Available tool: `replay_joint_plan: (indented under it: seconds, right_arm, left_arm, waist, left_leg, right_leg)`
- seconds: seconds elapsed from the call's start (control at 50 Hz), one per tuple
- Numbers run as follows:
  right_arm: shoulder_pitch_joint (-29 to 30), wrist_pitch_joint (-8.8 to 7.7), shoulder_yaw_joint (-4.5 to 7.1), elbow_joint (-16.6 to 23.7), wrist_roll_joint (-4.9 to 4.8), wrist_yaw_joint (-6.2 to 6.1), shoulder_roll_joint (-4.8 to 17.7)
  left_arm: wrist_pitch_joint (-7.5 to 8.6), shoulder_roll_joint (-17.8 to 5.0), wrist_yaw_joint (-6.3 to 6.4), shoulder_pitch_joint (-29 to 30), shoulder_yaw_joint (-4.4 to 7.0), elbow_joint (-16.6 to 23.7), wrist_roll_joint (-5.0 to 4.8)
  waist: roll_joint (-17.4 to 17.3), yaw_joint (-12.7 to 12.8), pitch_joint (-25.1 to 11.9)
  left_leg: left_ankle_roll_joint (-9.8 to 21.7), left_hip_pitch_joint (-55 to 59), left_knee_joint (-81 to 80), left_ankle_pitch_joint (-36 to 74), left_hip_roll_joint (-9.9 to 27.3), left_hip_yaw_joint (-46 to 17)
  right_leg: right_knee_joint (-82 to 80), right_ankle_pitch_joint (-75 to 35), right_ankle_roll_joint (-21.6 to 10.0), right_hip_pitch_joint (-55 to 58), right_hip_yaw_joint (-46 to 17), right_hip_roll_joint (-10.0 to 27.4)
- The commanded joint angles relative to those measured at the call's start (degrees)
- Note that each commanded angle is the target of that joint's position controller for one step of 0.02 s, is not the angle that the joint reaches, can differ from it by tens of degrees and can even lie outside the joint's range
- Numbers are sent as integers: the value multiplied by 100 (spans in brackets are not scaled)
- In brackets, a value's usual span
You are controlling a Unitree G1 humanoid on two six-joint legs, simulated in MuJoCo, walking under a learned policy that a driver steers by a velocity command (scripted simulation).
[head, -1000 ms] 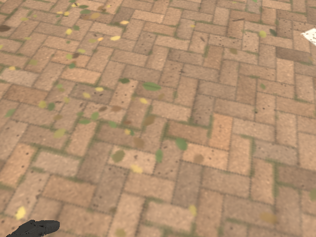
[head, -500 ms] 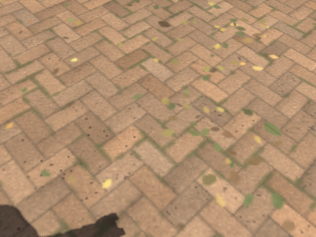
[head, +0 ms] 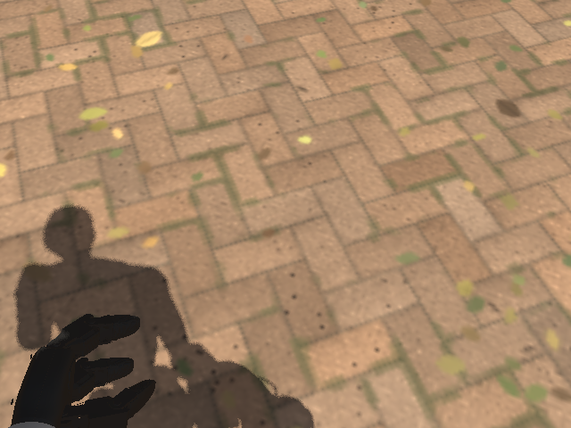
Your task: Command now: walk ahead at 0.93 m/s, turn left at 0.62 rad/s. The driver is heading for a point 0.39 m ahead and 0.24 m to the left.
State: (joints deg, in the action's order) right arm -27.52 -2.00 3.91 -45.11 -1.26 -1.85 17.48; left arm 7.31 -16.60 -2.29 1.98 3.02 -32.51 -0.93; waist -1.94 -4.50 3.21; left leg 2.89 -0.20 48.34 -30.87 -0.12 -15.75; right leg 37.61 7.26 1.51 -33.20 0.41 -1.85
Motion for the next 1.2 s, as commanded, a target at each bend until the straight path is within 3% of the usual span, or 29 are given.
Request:
replay_joint_plan:
  seconds: [0.02, 0.06, 0.1, 0.14, 0.2, 0.26, 0.32, 0.36, 0.4, 0.42, 0.44, 0.46, 0.48, 0.5, 0.52, 0.56, 0.66, 0.76, 0.84, 0.86, 0.88, 0.9, 0.92, 0.96, 1.0, 1.08, 1.12, 1.14, 1.2]
  right_arm:
    - [80, -246, -85, 680, -403, 103, 310]
    - [1340, -322, -117, 918, -93, 154, 407]
    - [1404, -263, -130, 968, -105, 225, 225]
    - [1459, -173, -211, 1000, -141, 246, 8]
    - [1865, -178, -308, 1150, 24, 297, 17]
    - [2571, -239, -349, 1306, 85, 423, 134]
    - [3110, -312, -314, 1433, 18, 536, 206]
    - [2850, -318, -164, 1432, 40, 545, 463]
    - [972, -236, 131, 942, 76, 446, 933]
    - [119, -169, 260, 685, 95, 334, 1452]
    - [109, -204, 280, 646, 250, 389, 1986]
    - [225, -257, 173, 696, 237, 433, 1356]
    - [644, -304, 89, 643, 179, 448, 1064]
    - [1026, -352, 57, 627, 140, 449, 939]
    - [1339, -374, 31, 601, 165, 443, 773]
    - [1488, -449, -41, 512, 267, 426, 502]
    - [1793, -456, -23, 181, 175, 247, 634]
    - [1395, -305, -20, -189, 161, 187, 774]
    - [1432, -132, -41, -399, 83, 157, 715]
    - [1177, -134, -63, -444, 151, 146, 635]
    - [577, -179, -115, -533, 260, 153, 474]
    - [280, -153, -206, -682, 236, 145, 214]
    - [654, -48, -170, -622, 177, 155, 419]
    - [1105, 217, -88, -531, 77, 96, 548]
    - [1212, 417, -70, -549, 102, 6, 468]
    - [946, 409, -113, -903, 188, 8, 200]
    - [1342, 418, -52, -776, 255, -3, 619]
    - [1492, 394, -36, -846, 198, -7, 638]
    - [1686, 206, -95, -927, 212, -8, 421]
  left_arm:
    - [-76, -836, 27, -2408, 346, -352, 62]
    - [-172, -652, 98, -2146, 305, -551, 155]
    - [-112, -425, 127, -1862, 209, -694, 226]
    - [-71, -314, 128, -1805, 136, -853, 57]
    - [-17, -765, 175, -1880, 217, -978, -29]
    - [-3, -944, 192, -2086, 235, -1046, -71]
    - [-77, -1152, 174, -2641, 240, -1208, -107]
    - [-225, -1396, 196, -2792, 252, -1278, -46]
    - [-389, -1433, 272, -2825, 200, -1335, 44]
    - [-372, -881, 328, -3036, 28, -1131, 244]
    - [-261, 80, 278, -4116, -232, -1128, 66]
    - [-159, -631, 290, -3575, -85, -1218, -147]
    - [-134, -794, 312, -2806, -23, -991, -248]
    - [-117, -760, 357, -2385, -58, -916, -128]
    - [-148, -755, 371, -2174, -22, -905, -18]
    - [-301, -623, 317, -2284, -18, -930, -26]
    - [-475, -227, 268, -1644, -158, -793, 135]
    - [-402, -419, 136, -892, -128, -712, 134]
    - [-351, -629, 91, -1059, -21, -800, 237]
    - [-346, -885, 135, -1164, 49, -837, 268]
    - [-367, -1096, 173, -1142, 67, -770, 327]
    - [-449, -675, 199, -1298, -34, -825, 363]
    - [-503, -365, 175, -1420, -128, -920, 264]
    - [-545, -419, 125, -1154, -149, -1014, 164]
    - [-579, -617, 157, -621, -70, -984, 168]
    - [-678, -491, 268, -420, -74, -1122, 136]
    - [-632, -382, 240, -721, -121, -1250, 172]
    - [-626, -368, 237, -636, -114, -1248, 224]
    - [-604, -340, 301, -690, -107, -1413, 192]
  waist:
    - [2320, 1146, -1866]
    - [516, 1126, -740]
    - [647, 678, -368]
    - [666, 424, 75]
    - [440, 274, 535]
    - [186, 436, 711]
    - [191, 626, 714]
    - [573, 370, 272]
    - [832, -674, -880]
    - [-72, -700, -1671]
    - [-1951, 113, -2977]
    - [-1148, -153, -3003]
    - [-777, -67, -1976]
    - [-116, 102, -1413]
    - [3, 288, -1062]
    - [-196, 595, -1055]
    - [-23, 721, -688]
    - [-72, 355, -647]
    - [-48, 567, -640]
    - [253, 509, -794]
    - [838, 231, -1225]
    - [1279, 340, -1779]
    - [1329, 544, -1779]
    - [835, 487, -1329]
    - [856, 312, -898]
    - [893, 112, -998]
    - [300, 424, -659]
    - [-133, 523, -399]
    - [-142, 536, -351]
  left_leg:
    - [3, -4620, 3667, 704, 42, 432]
    - [145, -4304, 3226, 942, 393, 767]
    - [216, -3789, 2638, 962, 651, 608]
    - [216, -3939, 2062, 752, 773, 577]
    - [80, -4476, 1326, 1850, 932, 665]
    - [-25, -3707, 10, 3084, 797, 1280]
    - [33, -3067, -889, 3455, 500, 1635]
    - [180, -2622, -1163, 2890, 56, 1941]
    - [351, -102, -1423, 3111, -313, 2185]
    - [473, 1740, -1024, 3816, 773, 710]
    - [1441, 2704, -2186, 2851, 2320, -2580]
    - [1334, 2310, -2735, 3162, 2131, -2831]
    - [1245, 1515, -2567, 4045, 2000, -1664]
    - [1150, 585, -2526, 5013, 1769, -893]
    - [1098, -129, -2587, 5461, 1531, -334]
    - [1122, -768, -2916, 6154, 1442, 130]
    - [1117, -1360, -3411, 6416, 1132, 1185]
    - [876, -826, -3293, 5615, 1017, 1376]
    - [552, -563, -2298, 5040, 931, 1260]
    - [281, -709, -1828, 4575, 563, 1400]
    - [-26, -1343, -1196, 3097, 142, 1516]
    - [-324, -1817, -445, 1228, -92, 1434]
    - [-481, -2115, 178, -515, -114, 1234]
    - [-582, -2424, 495, -768, 107, 1021]
    - [-645, -2108, -186, -127, 258, 1076]
    - [-490, -595, -2151, 2078, 36, 1467]
    - [-172, -800, -2496, 1812, 505, 997]
    - [-14, -1521, -2547, 846, 413, 1015]
    - [-133, -1696, -2719, 1313, 375, 1037]
  right_leg:
    - [-2427, 4572, -1298, 5735, -4964, 2235]
    - [-2313, 2527, -1257, 3959, -3292, 1811]
    - [-2501, 1859, -1352, 2910, -2625, 1648]
    - [-2837, 1792, -1430, 2468, -2307, 1762]
    - [-3294, 1297, -1482, 2300, -1655, 1864]
    - [-3772, 425, -1203, 1946, -459, 1448]
    - [-3829, -467, -1050, 2541, 24, 1548]
    - [-2838, -3286, -888, 3437, 216, 1632]
    - [-255, -5099, -498, 2945, 448, 1359]
    - [1901, -2184, -209, 1543, 317, 946]
    - [4164, 2539, 55, 230, -465, -229]
    - [4683, 2439, 3, 56, -1054, -40]
    - [4577, 2190, -30, -356, -742, 238]
    - [4099, 1822, -56, -249, -625, 547]
    - [3745, 1608, -50, -78, -547, 734]
    - [3359, 1442, -66, 504, -598, 891]
    - [1268, 324, 73, 762, -318, 810]
    - [-263, -1149, -41, 1056, -209, 479]
    - [-1120, -1252, -399, 1525, -80, 328]
    - [-1207, -3232, -545, 2097, -307, 580]
    - [-799, -5185, -1032, 3148, -880, 1248]
    - [-826, -5393, -1761, 3775, -1651, 1884]
    - [-1144, -4734, -1989, 3688, -2132, 2099]
    - [-1589, -2386, -1774, 3077, -2247, 2012]
    - [-1974, -881, -1427, 2199, -1928, 1739]
    - [-1943, 440, -932, 1439, -1015, 1078]
    - [-1884, 1674, -421, 1225, -652, 695]
    - [-1730, 1457, -234, 1620, -357, 442]
    - [-1274, 338, -270, 2117, -258, 396]
